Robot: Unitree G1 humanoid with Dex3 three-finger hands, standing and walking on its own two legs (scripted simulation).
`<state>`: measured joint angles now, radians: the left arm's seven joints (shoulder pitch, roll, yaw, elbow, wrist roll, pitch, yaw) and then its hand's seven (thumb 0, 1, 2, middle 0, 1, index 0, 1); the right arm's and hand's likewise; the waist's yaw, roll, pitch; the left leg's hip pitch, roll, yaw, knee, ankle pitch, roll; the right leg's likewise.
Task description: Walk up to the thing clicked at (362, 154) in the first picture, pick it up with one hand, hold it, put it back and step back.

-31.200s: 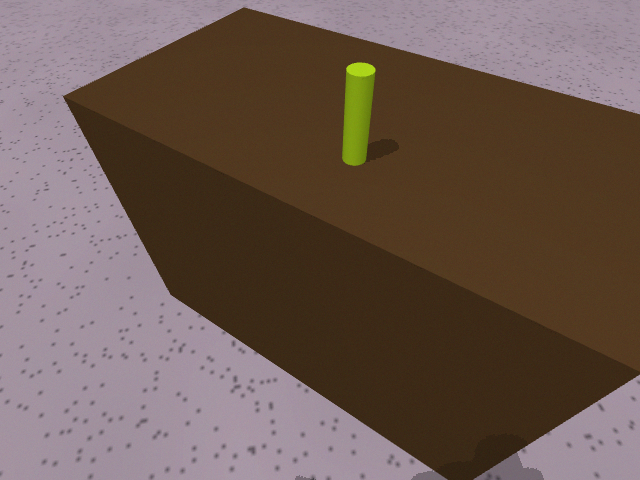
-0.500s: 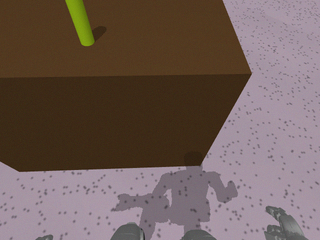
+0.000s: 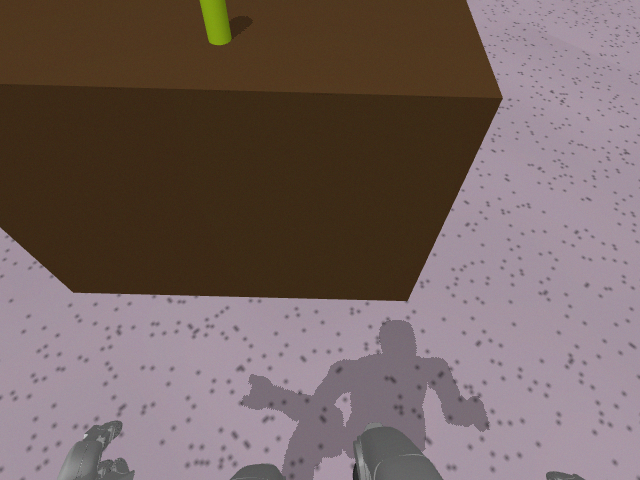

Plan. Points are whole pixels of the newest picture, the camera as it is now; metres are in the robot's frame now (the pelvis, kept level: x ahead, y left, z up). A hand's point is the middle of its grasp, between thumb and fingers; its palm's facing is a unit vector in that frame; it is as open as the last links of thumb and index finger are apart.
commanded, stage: step back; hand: left
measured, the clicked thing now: out of the picture +0.86 +0.18 +0.13
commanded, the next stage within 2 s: stand in 1.78 s
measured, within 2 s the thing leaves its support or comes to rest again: neither
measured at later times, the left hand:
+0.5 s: hand out of the picture -0.07 +0.25 -0.13, palm faces -0.03 -0.90 -0.43, open 7.4 cm
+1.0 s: hand out of the picture -0.25 +0.25 -0.14, palm faces -0.06 -0.92 -0.38, open 7.4 cm
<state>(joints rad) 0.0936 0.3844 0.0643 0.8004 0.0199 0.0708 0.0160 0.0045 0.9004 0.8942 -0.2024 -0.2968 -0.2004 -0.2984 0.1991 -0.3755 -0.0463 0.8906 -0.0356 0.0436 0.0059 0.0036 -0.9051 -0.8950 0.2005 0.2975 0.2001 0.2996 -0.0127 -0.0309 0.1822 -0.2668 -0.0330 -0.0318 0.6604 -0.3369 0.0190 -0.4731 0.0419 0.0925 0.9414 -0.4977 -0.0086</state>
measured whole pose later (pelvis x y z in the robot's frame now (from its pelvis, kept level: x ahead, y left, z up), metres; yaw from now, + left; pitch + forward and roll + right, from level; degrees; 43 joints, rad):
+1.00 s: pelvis -0.30 -0.02 +0.01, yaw -5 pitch -3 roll +0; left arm 0.26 0.35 0.06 0.97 0.05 0.01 -0.02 0.01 0.90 0.89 -0.20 -0.30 -0.20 -0.30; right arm 0.19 -0.39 -0.05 0.92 -0.03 0.04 0.01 0.00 -0.90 -0.90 0.20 0.30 0.20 0.30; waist 0.04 0.02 0.07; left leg -0.40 -0.02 -0.09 0.80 -0.42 -0.01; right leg -0.20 0.04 0.05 0.57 -0.33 -0.04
